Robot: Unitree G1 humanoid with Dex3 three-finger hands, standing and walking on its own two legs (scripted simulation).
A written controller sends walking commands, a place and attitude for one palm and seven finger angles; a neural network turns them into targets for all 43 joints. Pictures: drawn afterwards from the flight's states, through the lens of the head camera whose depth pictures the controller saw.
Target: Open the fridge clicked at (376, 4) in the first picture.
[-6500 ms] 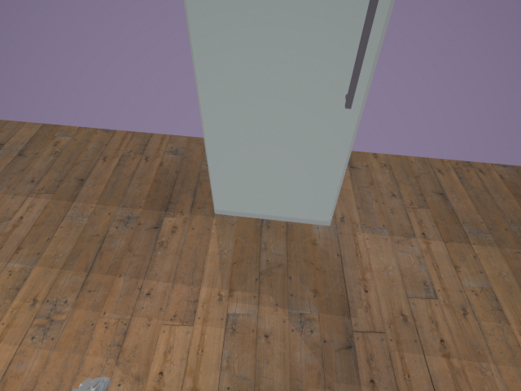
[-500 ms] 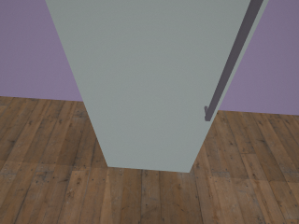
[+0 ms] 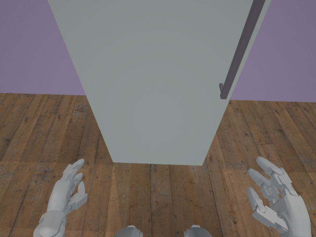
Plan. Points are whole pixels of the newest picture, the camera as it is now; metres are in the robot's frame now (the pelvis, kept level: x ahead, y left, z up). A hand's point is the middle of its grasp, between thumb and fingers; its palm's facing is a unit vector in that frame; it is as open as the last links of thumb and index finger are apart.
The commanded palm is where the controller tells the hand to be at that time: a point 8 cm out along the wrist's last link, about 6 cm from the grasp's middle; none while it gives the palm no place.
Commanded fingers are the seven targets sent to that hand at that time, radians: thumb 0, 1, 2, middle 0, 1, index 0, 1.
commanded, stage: raise the hand to about handle height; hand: right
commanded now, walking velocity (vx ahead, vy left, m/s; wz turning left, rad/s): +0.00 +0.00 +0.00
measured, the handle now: (247, 22) +0.56 -0.19 +0.26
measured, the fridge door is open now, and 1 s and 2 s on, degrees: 0 0 0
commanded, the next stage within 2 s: move the hooked fingers beside the handle in 1.70 s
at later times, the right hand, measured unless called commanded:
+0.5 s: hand (295, 175) +0.24 -0.25 +0.12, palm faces +0.09 +0.99 -0.07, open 11.5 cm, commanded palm +0.20 -0.30 +0.14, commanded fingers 0.00 0.17 -0.44 0.28 0.99 0.28 0.99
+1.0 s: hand out of the picture +0.27 -0.28 +0.19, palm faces +0.11 +0.99 -0.05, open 13.8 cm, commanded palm +0.24 -0.33 +0.21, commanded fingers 0.00 0.50 -0.30 0.30 1.20 0.30 1.20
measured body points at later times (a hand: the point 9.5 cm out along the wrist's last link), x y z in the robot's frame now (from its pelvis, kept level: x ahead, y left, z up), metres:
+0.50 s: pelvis +0.01 -0.02 +0.04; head +0.04 -0.02 +0.49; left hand +0.15 +0.23 -0.04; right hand +0.22 -0.30 +0.13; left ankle +0.01 +0.10 -0.66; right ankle +0.03 -0.14 -0.66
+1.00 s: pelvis +0.02 -0.01 +0.07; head +0.02 -0.01 +0.52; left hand +0.22 +0.21 +0.01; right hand +0.26 -0.34 +0.20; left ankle +0.01 +0.10 -0.66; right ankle +0.03 -0.14 -0.66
